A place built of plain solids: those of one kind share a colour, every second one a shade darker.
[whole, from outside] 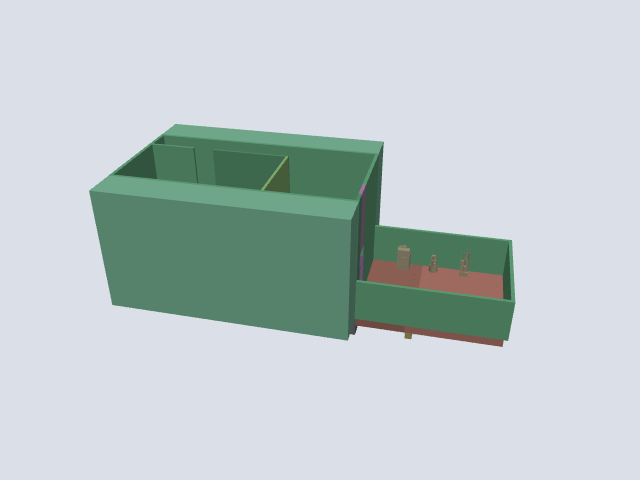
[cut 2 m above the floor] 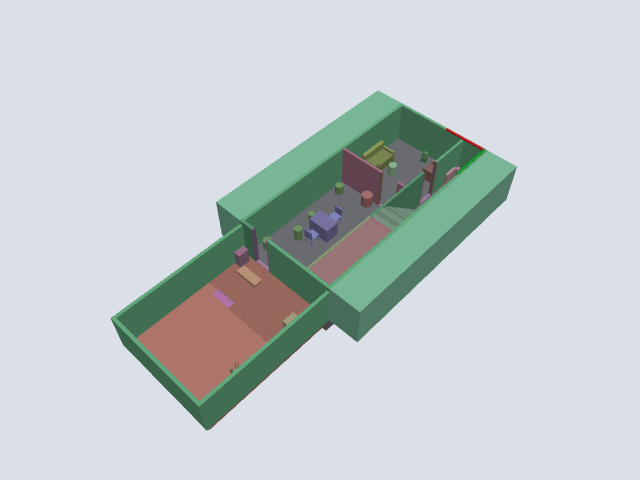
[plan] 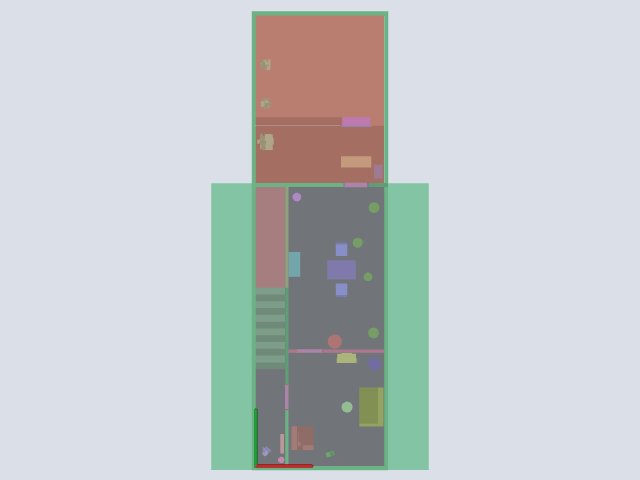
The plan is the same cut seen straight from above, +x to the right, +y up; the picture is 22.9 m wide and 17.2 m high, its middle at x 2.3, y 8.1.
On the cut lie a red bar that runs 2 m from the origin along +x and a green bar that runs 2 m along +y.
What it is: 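A terraced town house, two up and two down, 4.6 m between the party walls, 10.0 m deep; a hall 1.05 m wide; a stair of 13 risers of 212 mm on goings of 243 mm, 1.05 m wide, straight between the party wall and the hall's partition, arriving straight on the upper floor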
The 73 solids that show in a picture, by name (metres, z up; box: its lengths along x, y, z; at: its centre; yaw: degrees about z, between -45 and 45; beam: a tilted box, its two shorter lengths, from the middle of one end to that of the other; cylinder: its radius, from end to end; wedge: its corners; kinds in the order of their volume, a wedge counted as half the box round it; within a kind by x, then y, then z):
{
 "neighbour_1": {"box": [1.46, 10.28, 5.41], "at": [-0.87, 5.0, 2.65]},
 "neighbour_2": {"box": [1.46, 10.28, 5.41], "at": [5.47, 5.0, 2.65]},
 "wall_1": {"box": [0.15, 10.3, 5.41], "at": [-0.07, 5.0, 2.65]},
 "wall_2": {"box": [0.15, 6.3, 1.85], "at": [-0.07, 13.15, 0.88]},
 "wall_3": {"box": [0.12, 2.0, 5.41], "at": [1.11, 1.0, 2.65]},
 "wall_4": {"box": [0.12, 3.48, 5.41], "at": [1.11, 4.65, 2.65]},
 "wall_5": {"box": [3.3, 0.15, 5.41], "at": [1.5, 10.07, 2.65]},
 "wall_6": {"box": [4.9, 0.15, 5.41], "at": [2.3, -0.07, 2.65]},
 "wall_7": {"box": [4.9, 0.15, 1.85], "at": [2.3, 16.22, 0.88]},
 "wall_8": {"box": [0.71, 0.15, 5.41], "at": [4.39, 10.07, 2.65]},
 "wall_9": {"box": [0.15, 10.3, 5.41], "at": [4.67, 5.0, 2.65]},
 "wall_10": {"box": [0.15, 6.3, 1.85], "at": [4.67, 13.15, 0.88]},
 "ground_1": {"box": [3.09, 0.3, 0.5], "at": [1.55, 12.35, -0.25]},
 "ground_2": {"box": [4.6, 2.06, 0.5], "at": [2.3, 11.17, -0.25]},
 "ground_3": {"box": [4.6, 3.65, 0.5], "at": [2.3, 14.32, -0.25]},
 "ground_4": {"box": [0.5, 0.3, 0.5], "at": [4.35, 12.35, -0.25]},
 "under_landing_1": {"box": [1.05, 3.61, 2.8], "at": [0.53, 8.19, 1.35]},
 "tread_1": {"box": [1.05, 0.25, 0.26], "at": [0.53, 3.59, 0.08]},
 "tread_2": {"box": [1.05, 0.25, 0.47], "at": [0.53, 3.84, 0.19]},
 "tread_3": {"box": [1.05, 0.25, 0.69], "at": [0.53, 4.08, 0.29]},
 "tread_4": {"box": [1.05, 0.25, 0.9], "at": [0.53, 4.32, 0.4]},
 "tread_5": {"box": [1.05, 0.25, 1.11], "at": [0.53, 4.57, 0.5]},
 "tread_6": {"box": [1.05, 0.25, 1.32], "at": [0.53, 4.81, 0.61]},
 "tread_7": {"box": [1.05, 0.25, 1.53], "at": [0.53, 5.05, 0.72]},
 "tread_8": {"box": [1.05, 0.25, 1.75], "at": [0.53, 5.3, 0.82]},
 "tread_9": {"box": [1.05, 0.25, 1.96], "at": [0.53, 5.54, 0.93]},
 "tread_10": {"box": [1.05, 0.25, 2.17], "at": [0.53, 5.78, 1.03]},
 "tread_11": {"box": [1.05, 0.25, 2.38], "at": [0.53, 6.03, 1.14]},
 "tread_12": {"box": [1.05, 0.25, 2.59], "at": [0.53, 6.27, 1.25]},
 "partition_low_beyond_1": {"box": [0.12, 3.61, 2.71], "at": [1.11, 8.19, 1.3]},
 "bedroom_front_wall_1": {"box": [3.49, 0.12, 2.7], "at": [2.85, 6.33, 4.01]},
 "kitchen_wall_1": {"box": [0.3, 0.12, 2.71], "at": [1.32, 4.12, 1.3]},
 "kitchen_wall_2": {"box": [2.18, 0.12, 2.71], "at": [3.51, 4.12, 1.3]},
 "slotfit_sofa_1": {"box": [0.67, 1.2, 0.49], "at": [4.04, 2.11, 0.19]},
 "slotfit_sofa_2": {"box": [0.87, 0.1, 0.62], "at": [4.14, 1.46, 0.26]},
 "slotfit_sofa_3": {"box": [0.2, 1.4, 0.84], "at": [4.48, 2.11, 0.37]},
 "kitchen_table_1": {"box": [1.03, 0.68, 0.8], "at": [3.07, 7.04, 0.35]},
 "slotfit_chair_1": {"box": [0.2, 0.85, 0.96], "at": [1.38, 1.0, 0.43]},
 "slotfit_chair_2": {"box": [0.79, 0.17, 0.65], "at": [1.68, 1.34, 0.27]},
 "slotfit_chair_3": {"box": [0.54, 0.53, 0.47], "at": [1.8, 0.99, 0.19]},
 "slotfit_chair_4": {"box": [0.39, 0.17, 0.65], "at": [1.88, 0.66, 0.27]},
 "back_wall_over_door_1": {"box": [0.91, 0.15, 2.74], "at": [3.59, 10.07, 3.99]},
 "tread_head_1": {"box": [1.05, 0.12, 2.81], "at": [0.53, 6.45, 1.35]},
 "slotfit_storage_1": {"box": [0.68, 0.34, 1.42], "at": [3.26, 3.86, 0.66]},
 "slotfit_kitchen_wall_table_1": {"box": [0.41, 0.89, 0.81], "at": [1.39, 7.22, 0.35]},
 "own_plant_yard_1": {"cylinder": 0.19, "from": [0.35, 13.0, -0.05], "to": [0.35, 13.0, 0.29]},
 "own_plant_yard_2": {"box": [0.1, 0.15, 0.85], "at": [0.45, 14.26, 0.37]},
 "own_plant_yard_3": {"box": [0.28, 0.55, 1.08], "at": [0.47, 11.6, 0.49]},
 "own_plant_yard_4": {"box": [0.16, 0.23, 0.75], "at": [0.56, 11.63, 0.32]},
 "yard_feature_bottom_1": {"box": [1.0, 0.3, 0.8], "at": [3.59, 12.35, -0.8]},
 "clutter_kitchen_1": {"cylinder": 0.18, "from": [3.65, 8.0, -0.05], "to": [3.65, 8.0, 0.6]},
 "clutter_kitchen_2": {"cylinder": 0.16, "from": [4.02, 6.78, -0.05], "to": [4.02, 6.78, 0.28]},
 "clutter_kitchen_3": {"cylinder": 0.19, "from": [4.22, 4.77, -0.05], "to": [4.22, 4.77, 0.44]},
 "clutter_kitchen_4": {"cylinder": 0.19, "from": [4.24, 9.26, -0.05], "to": [4.24, 9.26, 0.44]},
 "own_basket_passage_1": {"cylinder": 0.26, "from": [2.83, 4.46, -0.05], "to": [2.83, 4.46, 0.57]},
 "own_bin_1": {"box": [0.31, 0.5, 0.78], "at": [4.39, 10.55, 0.34]},
 "yard_feature_fill_1": {"box": [1.0, 0.3, 0.4], "at": [3.59, 12.35, -0.2]},
 "yard_step_1": {"box": [1.09, 0.41, 0.2], "at": [3.59, 10.9, 0.05]},
 "slotfit_low_table_1": {"cylinder": 0.2, "from": [3.27, 2.11, -0.05], "to": [3.27, 2.11, 0.49]},
 "box_cardboard_1": {"box": [0.36, 0.44, 0.39], "at": [4.25, 3.67, 0.14], "yaw": 32.3},
 "radiator_1": {"box": [0.14, 0.7, 0.6], "at": [0.95, 0.8, 0.42]},
 "doorframe_back_1": {"box": [0.046, 0.19, 2.15], "at": [3.17, 10.07, 1.02]},
 "doorframe_back_2": {"box": [0.046, 0.19, 2.15], "at": [4.02, 10.07, 1.02]},
 "side_chair_1": {"box": [0.38, 0.08, 0.38], "at": [3.07, 6.1, 0.65]},
 "side_chair_2": {"box": [0.42, 0.42, 0.04], "at": [3.07, 6.34, 0.43]},
 "side_chair_3": {"box": [0.42, 0.42, 0.04], "at": [3.07, 7.74, 0.43]},
 "side_chair_4": {"box": [0.38, 0.08, 0.38], "at": [3.07, 7.98, 0.65]},
 "own_bin_waste_kitchen_1": {"cylinder": 0.16, "from": [1.47, 9.64, -0.05], "to": [1.47, 9.64, 0.34]},
 "threshold_1": {"box": [0.13, 0.92, 0.07], "at": [1.11, 2.46, -0.01]},
 "threshold_2": {"box": [0.95, 0.13, 0.07], "at": [1.95, 4.12, -0.01]},
 "threshold_3": {"box": [0.89, 0.16, 0.08], "at": [3.59, 10.07, -0.01]},
 "doorframe_kitchen_1": {"box": [0.043, 0.16, 2.15], "at": [2.4, 4.12, 1.02]},
 "doorframe_front_room_1": {"box": [0.16, 0.042, 2.15], "at": [1.11, 2.02, 1.02]}
}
